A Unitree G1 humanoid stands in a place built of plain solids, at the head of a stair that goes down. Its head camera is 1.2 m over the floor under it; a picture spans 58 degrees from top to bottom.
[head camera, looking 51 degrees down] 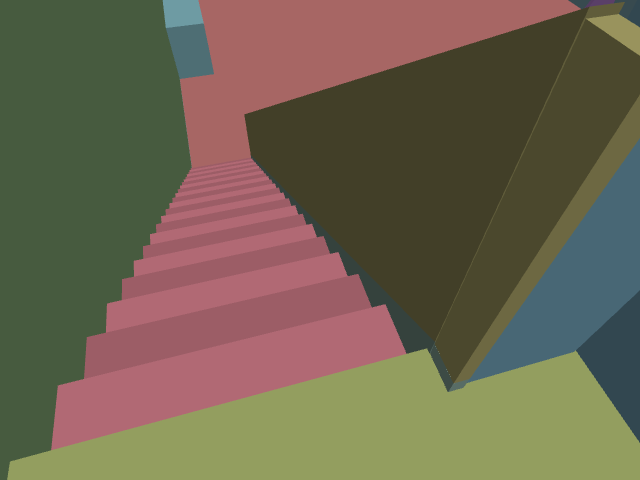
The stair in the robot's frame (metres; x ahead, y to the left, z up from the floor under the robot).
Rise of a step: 0.19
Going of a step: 0.28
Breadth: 1.15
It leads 16 degrees to the left of straight ahead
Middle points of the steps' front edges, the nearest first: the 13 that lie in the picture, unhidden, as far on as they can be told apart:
0.41 0.23 0.00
0.67 0.31 -0.19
0.94 0.38 -0.38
1.21 0.45 -0.58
1.47 0.53 -0.77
1.74 0.60 -0.96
2.01 0.68 -1.15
2.27 0.75 -1.34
2.54 0.83 -1.54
2.81 0.90 -1.73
3.07 0.97 -1.92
3.34 1.05 -2.11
3.61 1.12 -2.31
